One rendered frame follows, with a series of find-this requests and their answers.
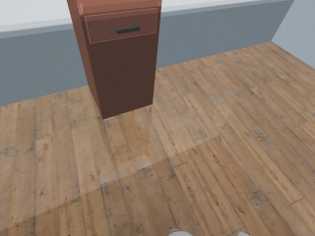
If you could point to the cabinet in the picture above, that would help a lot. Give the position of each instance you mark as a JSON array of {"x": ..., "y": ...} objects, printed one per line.
[{"x": 120, "y": 72}]

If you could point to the drawer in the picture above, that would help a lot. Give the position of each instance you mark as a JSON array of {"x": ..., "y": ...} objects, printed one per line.
[{"x": 100, "y": 27}]

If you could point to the handle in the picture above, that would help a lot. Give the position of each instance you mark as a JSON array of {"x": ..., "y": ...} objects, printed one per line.
[{"x": 127, "y": 29}]

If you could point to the right robot shin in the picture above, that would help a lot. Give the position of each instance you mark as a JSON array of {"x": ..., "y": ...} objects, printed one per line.
[{"x": 173, "y": 230}]

